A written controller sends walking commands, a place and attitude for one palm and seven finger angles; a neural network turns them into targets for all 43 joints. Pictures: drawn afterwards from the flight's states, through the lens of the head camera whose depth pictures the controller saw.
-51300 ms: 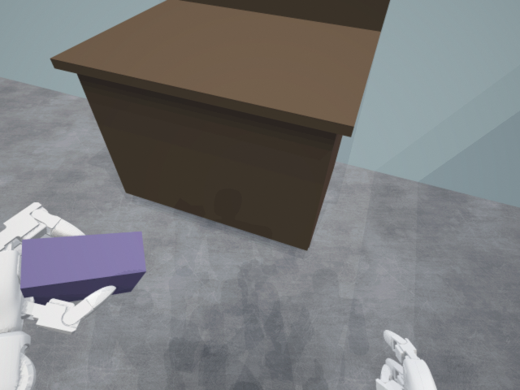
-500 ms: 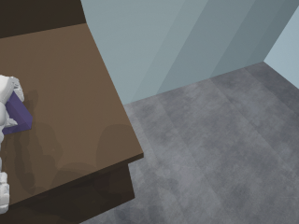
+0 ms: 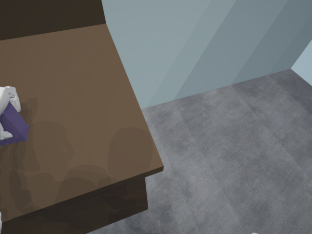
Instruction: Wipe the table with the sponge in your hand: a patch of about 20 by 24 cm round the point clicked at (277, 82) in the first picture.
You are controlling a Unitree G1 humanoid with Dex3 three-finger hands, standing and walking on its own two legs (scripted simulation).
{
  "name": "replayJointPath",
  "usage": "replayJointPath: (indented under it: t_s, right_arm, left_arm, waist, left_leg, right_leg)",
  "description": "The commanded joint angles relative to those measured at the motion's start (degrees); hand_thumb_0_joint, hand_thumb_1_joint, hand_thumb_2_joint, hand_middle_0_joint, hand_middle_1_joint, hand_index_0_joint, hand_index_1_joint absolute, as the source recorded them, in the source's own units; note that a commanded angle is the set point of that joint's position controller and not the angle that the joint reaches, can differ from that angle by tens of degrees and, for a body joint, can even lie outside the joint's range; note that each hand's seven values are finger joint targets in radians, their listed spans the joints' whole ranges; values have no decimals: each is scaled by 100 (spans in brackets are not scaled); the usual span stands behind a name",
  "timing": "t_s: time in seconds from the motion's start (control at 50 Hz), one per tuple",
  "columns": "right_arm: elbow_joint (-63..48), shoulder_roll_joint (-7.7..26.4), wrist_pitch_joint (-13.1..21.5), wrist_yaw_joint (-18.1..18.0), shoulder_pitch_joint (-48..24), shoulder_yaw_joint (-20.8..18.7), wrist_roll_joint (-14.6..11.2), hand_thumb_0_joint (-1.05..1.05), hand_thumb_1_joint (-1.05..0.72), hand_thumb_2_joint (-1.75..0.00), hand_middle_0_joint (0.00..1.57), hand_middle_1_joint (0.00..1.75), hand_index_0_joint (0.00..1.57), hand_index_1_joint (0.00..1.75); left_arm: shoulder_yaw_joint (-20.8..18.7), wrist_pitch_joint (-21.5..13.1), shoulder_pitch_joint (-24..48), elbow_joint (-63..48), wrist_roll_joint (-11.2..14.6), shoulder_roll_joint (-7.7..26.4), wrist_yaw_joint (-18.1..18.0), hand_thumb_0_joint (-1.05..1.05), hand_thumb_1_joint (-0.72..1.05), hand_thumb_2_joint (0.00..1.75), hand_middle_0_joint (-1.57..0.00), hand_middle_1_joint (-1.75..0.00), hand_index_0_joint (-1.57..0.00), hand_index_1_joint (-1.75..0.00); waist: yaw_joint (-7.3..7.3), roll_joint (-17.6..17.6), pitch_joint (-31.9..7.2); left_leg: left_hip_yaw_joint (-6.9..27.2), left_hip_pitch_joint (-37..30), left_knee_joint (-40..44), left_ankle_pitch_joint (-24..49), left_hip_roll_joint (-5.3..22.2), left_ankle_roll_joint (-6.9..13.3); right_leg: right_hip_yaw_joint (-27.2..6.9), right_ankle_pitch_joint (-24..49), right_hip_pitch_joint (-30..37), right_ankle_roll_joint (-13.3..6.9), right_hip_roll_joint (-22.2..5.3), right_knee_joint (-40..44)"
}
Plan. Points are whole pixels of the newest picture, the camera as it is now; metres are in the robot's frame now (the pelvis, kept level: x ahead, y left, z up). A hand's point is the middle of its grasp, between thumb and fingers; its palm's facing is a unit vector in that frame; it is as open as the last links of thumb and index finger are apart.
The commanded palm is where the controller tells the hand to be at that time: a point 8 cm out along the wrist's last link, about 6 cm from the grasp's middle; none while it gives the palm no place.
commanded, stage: wipe back along the first lane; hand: left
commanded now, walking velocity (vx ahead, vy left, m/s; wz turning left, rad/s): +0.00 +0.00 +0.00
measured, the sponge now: (0, 129) +0.33 +0.44 +0.05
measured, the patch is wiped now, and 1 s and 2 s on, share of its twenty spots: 1.00 1.00 1.00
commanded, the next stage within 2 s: lift the sponge slowly off the table in 1.48 s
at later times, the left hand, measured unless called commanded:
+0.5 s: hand out of the picture +0.31 +0.40 +0.09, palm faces -0.02 +0.02 -1.00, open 9.4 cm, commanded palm +0.27 +0.38 +0.11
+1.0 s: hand (0, 149) +0.26 +0.37 +0.09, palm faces +0.00 +0.01 -1.00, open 9.4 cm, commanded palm +0.21 +0.36 +0.12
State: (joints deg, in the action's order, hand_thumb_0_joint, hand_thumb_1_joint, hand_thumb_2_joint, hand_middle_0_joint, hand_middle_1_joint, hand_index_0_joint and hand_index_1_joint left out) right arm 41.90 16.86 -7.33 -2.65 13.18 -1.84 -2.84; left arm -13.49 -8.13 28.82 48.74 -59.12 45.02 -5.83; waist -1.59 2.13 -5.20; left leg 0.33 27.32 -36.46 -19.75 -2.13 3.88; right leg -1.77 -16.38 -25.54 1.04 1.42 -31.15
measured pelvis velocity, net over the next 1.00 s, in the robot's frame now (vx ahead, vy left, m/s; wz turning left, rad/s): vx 0.00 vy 0.00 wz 0.02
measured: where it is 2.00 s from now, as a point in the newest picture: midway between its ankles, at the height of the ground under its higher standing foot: outside the picture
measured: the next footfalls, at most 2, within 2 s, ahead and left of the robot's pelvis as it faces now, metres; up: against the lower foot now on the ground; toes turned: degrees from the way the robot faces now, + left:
none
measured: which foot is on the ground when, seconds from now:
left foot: down 0.00-1.00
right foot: down 0.00-1.00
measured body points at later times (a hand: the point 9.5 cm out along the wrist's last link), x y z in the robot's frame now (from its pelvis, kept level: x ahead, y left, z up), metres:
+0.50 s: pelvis -0.01 +0.01 +0.00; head +0.02 +0.01 +0.45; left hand +0.30 +0.39 +0.15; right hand +0.14 -0.24 -0.12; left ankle -0.03 +0.07 -0.73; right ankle -0.02 -0.14 -0.73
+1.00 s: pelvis +0.00 +0.00 +0.01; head +0.02 -0.02 +0.46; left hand +0.26 +0.37 +0.15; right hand +0.18 -0.24 -0.10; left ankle -0.03 +0.07 -0.73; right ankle -0.02 -0.14 -0.73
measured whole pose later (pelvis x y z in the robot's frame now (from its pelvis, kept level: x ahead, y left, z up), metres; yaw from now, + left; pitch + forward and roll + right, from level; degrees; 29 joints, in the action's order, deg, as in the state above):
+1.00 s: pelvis +0.00 +0.00 +0.01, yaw +1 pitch +4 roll -1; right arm 40.5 15.6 -4.0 -2.6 8.0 0.2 -2.1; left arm -8.8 5.7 2.1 13.7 -52.3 35.8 -4.8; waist -4.7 3.8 -3.1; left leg 0.7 16.6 -30.3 -17.5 -3.3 3.9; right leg -1.6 -15.4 -15.4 1.2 0.1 -26.9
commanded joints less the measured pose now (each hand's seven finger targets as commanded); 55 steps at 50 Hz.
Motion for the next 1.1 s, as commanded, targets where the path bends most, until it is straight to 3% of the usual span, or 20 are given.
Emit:
replayJointPath:
  t_s: [0.0,0.08,0.12,0.16,0.3,0.36,0.38,0.4,0.44,0.5,0.56,0.58,0.6,0.72,0.74,0.78,0.82,0.9,0.96,1.08]
  right_arm:
    - [-567,941,125,-31,170,-307,24,0,-90,-90,20,30,20,30]
    - [-691,893,155,2,-25,-285,11,0,-90,-90,20,30,20,30]
    - [-630,909,144,0,-33,-273,13,0,-90,-90,20,30,20,30]
    - [-686,895,152,9,-121,-246,6,0,-90,-90,20,30,20,30]
    - [-761,824,223,-8,-290,-169,25,0,-90,-90,20,30,20,30]
    - [-795,825,261,-11,-353,-155,29,0,-90,-90,20,30,20,30]
    - [-844,815,272,-9,-437,-140,35,0,-90,-90,20,30,20,30]
    - [-819,788,290,-7,-400,-143,36,0,-90,-90,20,30,20,30]
    - [-798,822,302,-24,-433,-131,41,0,-90,-90,20,30,20,30]
    - [-822,783,333,-34,-537,-105,46,0,-90,-90,20,30,20,30]
    - [-845,755,391,-19,-595,-102,51,0,-90,-90,20,30,20,30]
    - [-883,761,399,-17,-683,-85,59,0,-90,-90,20,30,20,30]
    - [-867,711,419,-10,-666,-89,54,0,-90,-90,20,30,20,30]
    - [-846,734,460,-25,-797,-69,56,0,-90,-90,20,30,20,30]
    - [-902,707,479,-30,-874,-46,53,0,-90,-90,20,30,20,30]
    - [-901,722,480,-44,-921,-36,66,0,-90,-90,20,30,20,30]
    - [-874,700,507,-44,-931,-39,61,0,-90,-90,20,30,20,30]
    - [-932,655,557,-25,-1024,-37,75,0,-90,-90,20,30,20,30]
    - [-904,671,579,-42,-1060,-40,89,0,-90,-90,20,30,20,30]
    - [-864,714,562,-102,-1189,-28,124,0,-90,-90,20,30,20,30]
  left_arm:
    - [-260,165,394,-850,115,1659,39,0,10,130,-120,-160,-120,-160]
    - [-70,355,100,-1376,235,1303,81,0,10,130,-120,-160,-120,-160]
    - [148,499,133,-1343,240,1105,97,0,10,130,-120,-160,-120,-160]
    - [261,633,9,-1468,266,974,137,0,10,130,-120,-160,-120,-160]
    - [559,857,-281,-1855,331,553,285,0,10,130,-120,-160,-120,-160]
    - [582,917,-529,-1994,367,435,293,0,10,130,-120,-160,-120,-160]
    - [639,913,-477,-2203,371,336,319,0,10,130,-120,-160,-120,-160]
    - [684,949,-581,-2176,415,253,301,0,10,130,-120,-160,-120,-160]
    - [569,1007,-588,-2150,385,401,282,0,10,130,-120,-160,-120,-160]
    - [762,1072,-586,-2335,398,154,286,0,10,130,-120,-160,-120,-160]
    - [642,1139,-1037,-2493,395,168,249,0,10,130,-120,-160,-120,-160]
    - [608,1115,-1022,-2767,404,179,265,0,10,130,-120,-160,-120,-160]
    - [758,1159,-1261,-2724,434,-31,258,0,10,130,-120,-160,-120,-160]
    - [452,1348,-1662,-2970,507,210,239,0,10,130,-120,-160,-120,-160]
    - [579,1371,-1750,-3131,544,53,268,0,10,130,-120,-160,-120,-160]
    - [456,1382,-1745,-3274,550,179,287,0,10,130,-120,-160,-120,-160]
    - [425,1403,-2076,-3300,596,128,285,0,10,130,-120,-160,-120,-160]
    - [362,1419,-2605,-3741,709,40,292,0,10,130,-120,-160,-120,-160]
    - [102,1434,-2900,-3832,744,239,270,0,10,130,-120,-160,-120,-160]
    - [-151,1485,-2922,-4128,765,515,270,0,10,130,-120,-160,-120,-160]
  waist:
    - [-180,210,-1633]
    - [-227,337,-1500]
    - [-107,146,-1255]
    - [-126,205,-1076]
    - [-171,177,-947]
    - [-219,-25,-911]
    - [-247,190,-940]
    - [-216,25,-901]
    - [-233,-120,-778]
    - [-233,-24,-710]
    - [-339,-69,-857]
    - [-377,127,-973]
    - [-328,42,-887]
    - [-382,-149,-669]
    - [-395,-67,-691]
    - [-407,-14,-657]
    - [-403,-155,-563]
    - [-452,-20,-643]
    - [-496,-200,-530]
    - [-512,-136,-473]
  left_leg:
    - [159,-1094,320,3665,183,-310]
    - [228,-1148,439,3727,217,-362]
    - [252,-1109,475,3390,233,-365]
    - [284,-1063,577,3049,229,-373]
    - [420,-1175,770,2846,275,-445]
    - [412,-1116,810,2688,255,-442]
    - [454,-1197,864,2773,286,-470]
    - [487,-1235,856,2702,299,-463]
    - [420,-1071,901,2408,246,-445]
    - [459,-1141,980,2312,265,-453]
    - [391,-1151,959,2497,218,-454]
    - [444,-1215,978,2710,244,-494]
    - [415,-1242,928,2715,239,-470]
    - [347,-1122,1038,2502,203,-436]
    - [311,-1132,1036,2504,165,-407]
    - [316,-1131,1070,2586,185,-414]
    - [307,-1139,1057,2610,180,-414]
    - [285,-1258,1033,2835,175,-395]
    - [226,-1172,1021,2746,125,-367]
    - [173,-1141,1066,2507,73,-308]
  right_leg:
    - [270,2057,968,-410,174,2]
    - [289,1882,993,-424,149,87]
    - [327,1645,816,-404,161,116]
    - [332,1369,780,-419,154,178]
    - [318,1118,869,-429,119,249]
    - [305,1104,936,-437,122,287]
    - [273,1092,951,-450,101,318]
    - [299,1044,927,-421,102,300]
    - [302,1001,982,-441,111,348]
    - [290,905,990,-440,94,373]
    - [284,1084,1208,-450,99,385]
    - [233,1155,1286,-465,81,387]
    - [269,1153,1243,-435,87,360]
    - [291,1182,1430,-437,93,449]
    - [283,1273,1514,-433,79,460]
    - [249,1338,1591,-449,70,491]
    - [299,1350,1578,-425,87,482]
    - [273,1548,1731,-402,62,480]
    - [255,1720,1817,-402,71,498]
    - [173,1747,1919,-407,50,551]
